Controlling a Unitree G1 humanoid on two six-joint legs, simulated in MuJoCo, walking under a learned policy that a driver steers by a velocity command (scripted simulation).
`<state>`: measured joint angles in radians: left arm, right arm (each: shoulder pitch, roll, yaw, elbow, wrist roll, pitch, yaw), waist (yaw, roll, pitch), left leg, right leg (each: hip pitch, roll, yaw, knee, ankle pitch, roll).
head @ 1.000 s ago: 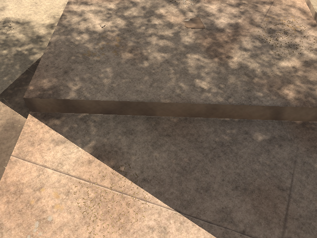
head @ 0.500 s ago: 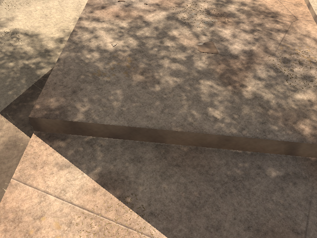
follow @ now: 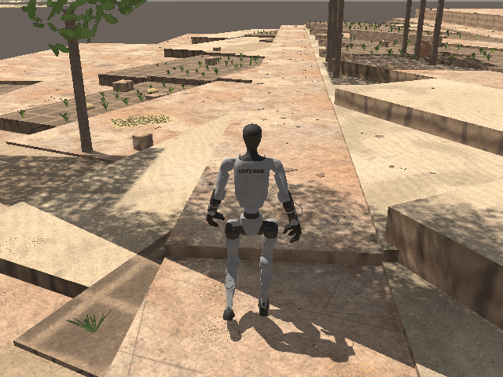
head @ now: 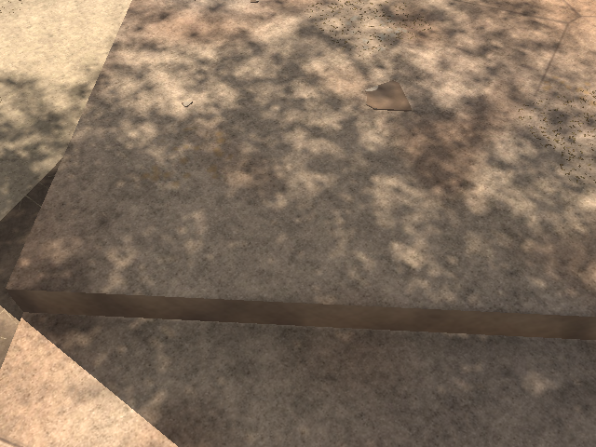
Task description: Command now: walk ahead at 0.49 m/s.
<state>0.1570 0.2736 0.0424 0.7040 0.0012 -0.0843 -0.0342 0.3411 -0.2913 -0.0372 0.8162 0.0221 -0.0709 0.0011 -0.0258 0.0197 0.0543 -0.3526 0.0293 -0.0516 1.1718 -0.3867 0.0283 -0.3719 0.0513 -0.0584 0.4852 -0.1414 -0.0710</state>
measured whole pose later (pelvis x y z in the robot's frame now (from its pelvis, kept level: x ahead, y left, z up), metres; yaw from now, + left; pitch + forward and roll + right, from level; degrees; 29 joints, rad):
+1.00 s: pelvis +0.31 +0.03 +0.01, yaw -1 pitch -1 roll +1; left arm 0.19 0.24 0.01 0.97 0.01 -0.02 0.03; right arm 0.14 -0.25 -0.03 0.94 -0.01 -0.01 -0.02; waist 0.00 0.00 0.03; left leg -0.26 -0.01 0.01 0.48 -0.21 0.00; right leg -0.18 -0.03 0.01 0.51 -0.31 0.02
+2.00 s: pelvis +0.52 +0.01 -0.01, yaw -11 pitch +1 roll +0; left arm 0.01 0.19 0.02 0.85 -0.03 -0.04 -0.06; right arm 0.44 -0.21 -0.02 1.07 -0.02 -0.03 -0.04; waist -0.06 0.01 0.03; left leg 0.17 0.03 0.23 0.27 -0.43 -0.01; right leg -0.70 -0.05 -0.09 1.10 -0.31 -0.07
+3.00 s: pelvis +1.00 -0.23 +0.11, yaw -21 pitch +3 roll +1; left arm 0.04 0.23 0.03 0.71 0.02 -0.07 0.01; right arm 0.36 -0.25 -0.05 0.88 0.02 -0.05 -0.03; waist -0.07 0.01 0.03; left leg -0.37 -0.01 -0.05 1.05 -0.57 -0.04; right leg -0.48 -0.02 -0.02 0.52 -0.10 -0.03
